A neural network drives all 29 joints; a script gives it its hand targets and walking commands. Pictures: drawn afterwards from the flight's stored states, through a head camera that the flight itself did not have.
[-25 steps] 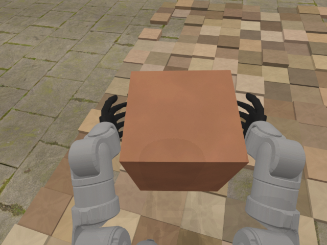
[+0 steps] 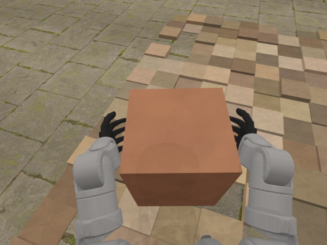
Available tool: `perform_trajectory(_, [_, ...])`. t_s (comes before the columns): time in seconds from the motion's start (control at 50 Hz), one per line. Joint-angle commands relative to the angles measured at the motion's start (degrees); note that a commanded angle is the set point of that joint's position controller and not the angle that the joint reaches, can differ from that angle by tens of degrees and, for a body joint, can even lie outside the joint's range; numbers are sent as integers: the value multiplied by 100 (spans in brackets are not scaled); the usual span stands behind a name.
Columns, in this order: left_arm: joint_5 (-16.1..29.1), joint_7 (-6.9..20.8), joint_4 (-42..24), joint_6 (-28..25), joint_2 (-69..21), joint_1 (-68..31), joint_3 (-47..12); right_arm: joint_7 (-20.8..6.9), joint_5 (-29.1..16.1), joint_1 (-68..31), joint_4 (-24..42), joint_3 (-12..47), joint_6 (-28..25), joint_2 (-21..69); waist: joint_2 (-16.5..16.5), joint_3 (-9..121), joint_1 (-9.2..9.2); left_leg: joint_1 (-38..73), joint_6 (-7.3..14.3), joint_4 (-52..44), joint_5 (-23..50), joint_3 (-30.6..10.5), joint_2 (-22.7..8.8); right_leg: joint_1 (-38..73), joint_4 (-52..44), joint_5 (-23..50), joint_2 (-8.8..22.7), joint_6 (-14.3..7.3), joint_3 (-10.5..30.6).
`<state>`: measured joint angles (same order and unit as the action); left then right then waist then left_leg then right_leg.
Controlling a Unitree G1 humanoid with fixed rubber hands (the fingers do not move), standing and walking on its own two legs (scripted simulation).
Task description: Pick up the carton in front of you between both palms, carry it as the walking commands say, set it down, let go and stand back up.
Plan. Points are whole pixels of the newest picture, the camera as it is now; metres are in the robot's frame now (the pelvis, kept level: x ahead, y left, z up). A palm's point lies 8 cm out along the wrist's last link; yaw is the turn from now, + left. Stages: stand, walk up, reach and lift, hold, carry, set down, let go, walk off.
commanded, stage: carry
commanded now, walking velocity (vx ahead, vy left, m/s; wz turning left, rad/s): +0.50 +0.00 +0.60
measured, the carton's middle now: (176, 152) +0.35 -0.02 +0.04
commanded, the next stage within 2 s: none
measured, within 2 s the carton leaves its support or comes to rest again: neither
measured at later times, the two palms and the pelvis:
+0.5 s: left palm (103, 37) +0.68 +0.17 +0.17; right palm (203, 33) +0.69 -0.13 +0.17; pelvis +0.35 +0.00 +0.01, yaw +0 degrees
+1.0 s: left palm (149, 22) +1.04 +0.04 +0.06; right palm (215, 25) +0.97 -0.25 +0.06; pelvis +0.68 -0.04 -0.01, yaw -17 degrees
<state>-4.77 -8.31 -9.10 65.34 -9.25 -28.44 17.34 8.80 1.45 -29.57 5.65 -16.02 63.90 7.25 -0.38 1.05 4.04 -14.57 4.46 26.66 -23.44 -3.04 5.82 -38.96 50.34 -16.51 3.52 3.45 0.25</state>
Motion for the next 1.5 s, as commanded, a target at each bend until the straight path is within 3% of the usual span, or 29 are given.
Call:
perform_trajectory(0.0, [987,130,-39,-316,-4440,-2968,-3868,-451,-1456,-3192,405,4092,-152,4794,712,2178,28,1711,791,-88,4186,-970,-1126,255,-1048,891,-238,-7,-359])
perform_trajectory(0.06, [1050,141,-225,-445,-4222,-2833,-3956,-389,-1348,-2911,436,4135,-289,4588,785,2215,-111,1691,450,96,4676,-725,-1111,1352,-2218,1444,-386,-153,-640])
perform_trajectory(0.1, [1174,166,-361,-518,-4074,-2719,-4016,-316,-1267,-2944,623,4180,-362,4484,296,3062,-1023,460,74,2272,4787,72,-777,4056,-2102,1334,-385,-306,-778])
perform_trajectory(0.12, [1223,140,-343,-572,-3942,-2779,-4048,-304,-1281,-2796,680,4156,-345,4430,-1400,3421,-1008,-1008,-191,3803,3424,373,-70,5166,-2616,1239,638,-1069,1452])
perform_trajectory(0.14, [1369,147,-377,-574,-4041,-2876,-4174,-259,-1198,-2918,829,4090,-356,4344,-2200,3228,-843,-1969,-254,4468,-29,368,366,5458,-3076,1990,1410,-1561,3078])
perform_trajectory(0.2, [1942,253,-775,-575,-4055,-3337,-4453,-45,-815,-2720,660,3662,-369,4076,-599,2523,-857,-2240,-85,4166,-34,246,-307,4522,-2872,2054,1103,-1673,2645])
perform_trajectory(0.28, [2307,266,-809,-511,-3682,-3491,-4421,160,-539,-2520,597,3387,-275,3608,-1065,2237,-901,-1732,-330,1906,-343,344,-306,3962,-2880,2751,703,-1777,2015])
perform_trajectory(0.36, [2298,159,-519,-238,-3367,-3310,-4148,293,-390,-2343,540,3075,-46,3064,-1048,2373,-869,-736,-443,108,1516,669,-136,3552,-2315,3461,426,-1755,1410])
perform_trajectory(0.4, [2185,78,-376,-68,-3239,-3226,-3974,293,-441,-2408,514,2977,136,2862,-473,2421,-674,1013,-397,-924,2314,673,-407,2359,-1788,1861,54,-1457,917])
perform_trajectory(0.44, [2192,51,-544,147,-3244,-3718,-3881,342,-439,-2726,334,2913,227,2795,1519,2593,-149,3185,837,-333,3408,-2012,-2569,-449,441,-1153,-596,-781,-67])
perform_trajectory(0.46, [2221,25,-529,192,-3246,-3812,-3858,314,-564,-2632,397,2921,309,2928,829,2344,-72,3286,917,-218,3740,-2182,-2822,-1032,1065,-1680,-376,-768,0])
perform_trajectory(0.5, [1981,-44,-276,261,-3411,-3538,-3562,227,-860,-2885,705,3194,388,3207,175,2023,62,3480,603,-175,4274,-1688,-2573,-1578,1320,-1081,-152,-723,74])
perform_trajectory(0.7, [789,-184,-39,253,-3599,-2747,-3339,-354,-1759,-3260,805,3878,283,4032,805,1542,-32,2358,-388,-425,5801,1290,-1528,756,-1926,2395,-802,-831,-1181])
perform_trajectory(0.78, [791,-75,-55,159,-3697,-2788,-3524,-390,-1591,-3151,572,3896,176,4140,1276,1954,-579,2136,-631,1545,7268,1595,-1855,2699,-2500,2876,-929,-1111,-1351])
perform_trajectory(0.8, [808,-30,-83,120,-3806,-2788,-3585,-386,-1477,-3196,490,3851,128,4193,1002,2283,-961,1363,-649,2872,6805,1720,-1674,4074,-2980,2907,-886,-1207,-1375])
perform_trajectory(0.82, [813,3,-75,66,-3957,-2958,-3703,-398,-1361,-3286,495,3805,72,4296,-395,2513,-749,-850,-822,4382,1198,1316,-1082,6027,-1879,4580,196,-1891,49])
perform_trajectory(0.84, [827,5,279,19,-3954,-2614,-3677,-383,-1249,-2990,358,3744,70,4248,-1193,3069,-887,-2495,-909,6089,-1350,922,-503,7144,-1676,5264,1187,-2923,2108])
perform_trajectory(0.86, [998,47,250,-54,-4106,-2509,-3826,-354,-1117,-2850,407,3676,-10,4211,-922,3458,-1013,-3096,-802,6617,-1160,214,-576,7192,-2083,4263,1262,-3162,2819])
perform_trajectory(0.88, [1228,118,95,-139,-4411,-2722,-4048,-326,-1010,-2911,370,3637,-93,4266,-44,2956,-911,-2872,-690,5878,-803,90,-809,6178,-2498,4151,1005,-2692,2544])
perform_trajectory(0.94, [1777,318,-163,-435,-5044,-3486,-4639,-318,-674,-2662,262,3463,-362,4543,206,2608,-719,-2543,-745,4644,-430,-78,-1072,4675,-2689,3364,775,-2399,2278])
perform_trajectory(1.12, [1608,457,382,-993,-4834,-2598,-4609,-284,-344,-2034,155,3769,-973,4442,-505,2322,-859,-1788,-697,1044,1810,612,-563,3983,-2084,4180,1,-1651,1245])
perform_trajectory(1.18, [1324,292,476,-1009,-4479,-2241,-4353,-260,-528,-2052,235,3850,-998,4235,-451,2339,-402,126,-614,-701,2603,889,-453,3285,-1128,3603,-227,-1174,870])
perform_trajectory(1.2, [1285,263,398,-982,-4394,-2227,-4315,-192,-530,-2069,214,3788,-1026,4046,785,3339,-92,2913,143,118,3252,-609,-1877,1406,488,2263,-423,-710,577])
perform_trajectory(1.22, [1299,228,204,-951,-4281,-2104,-4295,-143,-599,-1817,123,3802,-1018,4044,1978,3749,-97,4239,627,272,3790,-2136,-2980,-70,1644,-1517,-851,-498,172])
perform_trajectory(1.24, [1351,168,60,-951,-4168,-2270,-4270,-131,-719,-1647,243,3832,-996,4066,1523,3440,-106,4151,519,-26,3553,-2120,-2852,-452,2019,-1761,-645,-463,85])
perform_trajectory(1.28, [1227,37,115,-943,-4052,-2142,-3972,-121,-976,-1904,677,3974,-945,4108,86,2670,-96,3475,266,-757,2749,-1550,-2652,-473,1473,-1140,-452,-463,59])
perform_trajectory(1.3, [1160,12,30,-912,-3992,-1985,-3936,-99,-1058,-2212,932,4050,-953,4035,690,2618,-215,3190,474,-695,2111,-1571,-2845,-356,1076,-1396,-299,-461,153])
perform_trajectory(1.42, [660,-132,70,-685,-3477,-1851,-3611,-267,-1346,-2324,846,4131,-653,3796,1224,1854,-376,1669,-71,-1197,1036,558,-2197,1609,-1129,-695,-552,-517,-912])
perform_trajectory(1.48, [552,-125,436,-498,-3476,-1841,-3446,-271,-1273,-2368,512,3989,-459,3711,664,2124,-881,388,-402,616,1902,1570,-1855,4116,-1962,-565,-1124,-884,-1441])
